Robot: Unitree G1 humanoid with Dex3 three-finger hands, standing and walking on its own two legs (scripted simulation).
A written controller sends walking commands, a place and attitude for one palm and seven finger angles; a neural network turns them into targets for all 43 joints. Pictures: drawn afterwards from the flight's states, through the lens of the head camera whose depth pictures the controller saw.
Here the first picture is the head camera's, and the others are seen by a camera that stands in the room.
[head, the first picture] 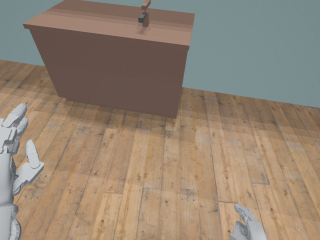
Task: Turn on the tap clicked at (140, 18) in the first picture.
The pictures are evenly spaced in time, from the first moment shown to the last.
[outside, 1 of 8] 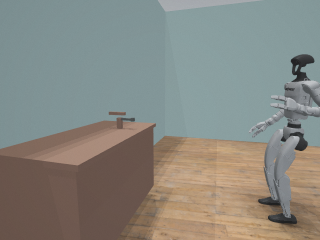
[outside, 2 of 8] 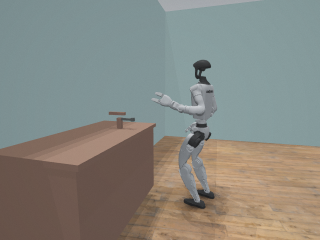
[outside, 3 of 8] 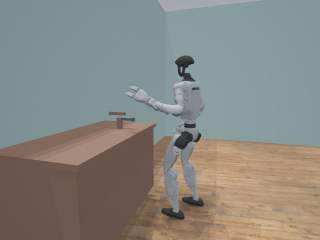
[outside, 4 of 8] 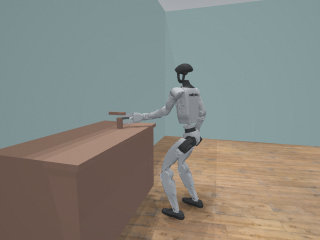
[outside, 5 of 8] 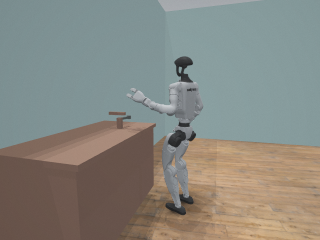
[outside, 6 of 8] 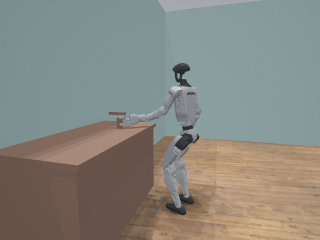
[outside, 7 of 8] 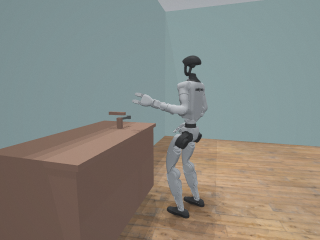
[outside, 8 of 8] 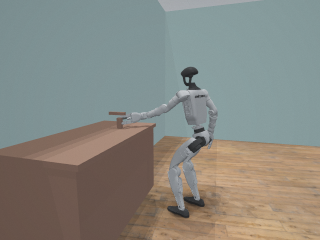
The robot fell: no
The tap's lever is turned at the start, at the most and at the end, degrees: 0 79 79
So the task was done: no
